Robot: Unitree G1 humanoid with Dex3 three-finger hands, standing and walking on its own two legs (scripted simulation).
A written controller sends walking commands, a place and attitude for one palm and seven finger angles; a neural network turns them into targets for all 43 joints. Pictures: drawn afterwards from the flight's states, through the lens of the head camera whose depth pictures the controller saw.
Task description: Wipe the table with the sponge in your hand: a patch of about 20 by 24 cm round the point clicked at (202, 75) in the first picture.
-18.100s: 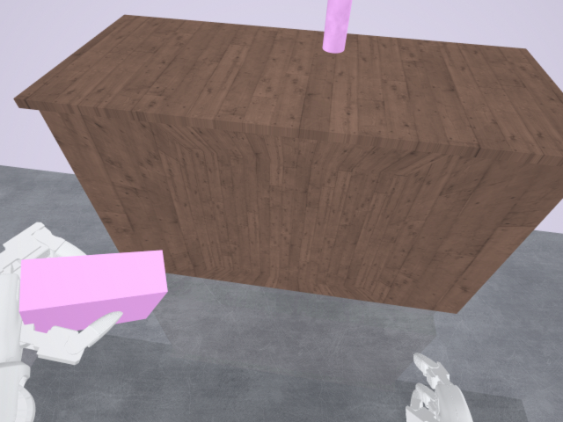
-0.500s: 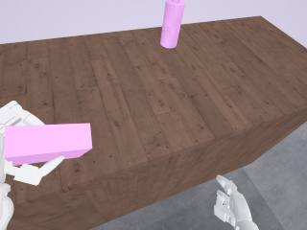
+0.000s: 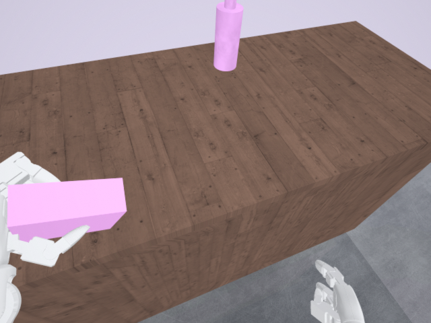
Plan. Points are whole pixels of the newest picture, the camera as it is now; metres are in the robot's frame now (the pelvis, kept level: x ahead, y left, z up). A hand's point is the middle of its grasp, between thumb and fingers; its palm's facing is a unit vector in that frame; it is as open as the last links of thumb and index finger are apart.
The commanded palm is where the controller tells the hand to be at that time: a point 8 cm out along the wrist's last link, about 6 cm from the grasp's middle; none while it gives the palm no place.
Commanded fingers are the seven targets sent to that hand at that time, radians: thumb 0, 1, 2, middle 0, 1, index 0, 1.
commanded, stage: come to a stop and stand still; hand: left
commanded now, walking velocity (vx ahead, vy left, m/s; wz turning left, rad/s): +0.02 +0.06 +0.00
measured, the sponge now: (85, 209) +0.24 +0.21 +0.13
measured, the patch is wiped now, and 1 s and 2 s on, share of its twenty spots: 0.00 0.00 0.00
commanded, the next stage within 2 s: look again from close up in 0.90 s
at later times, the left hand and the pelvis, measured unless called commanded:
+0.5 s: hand (56, 190) +0.25 +0.24 +0.17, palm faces +0.37 -0.83 -0.43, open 9.3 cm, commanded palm +0.16 +0.27 +0.17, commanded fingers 0.00 0.10 1.30 -1.20 -1.60 -1.20 -1.60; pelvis -0.01 +0.00 +0.00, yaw -2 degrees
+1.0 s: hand (51, 214) +0.22 +0.24 +0.16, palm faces +0.36 -0.86 -0.37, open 9.3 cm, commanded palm +0.16 +0.28 +0.17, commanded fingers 0.00 0.10 1.30 -1.20 -1.60 -1.20 -1.60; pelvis -0.01 +0.00 +0.00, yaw -1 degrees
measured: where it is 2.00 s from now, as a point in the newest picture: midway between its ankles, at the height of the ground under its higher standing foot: outside the picture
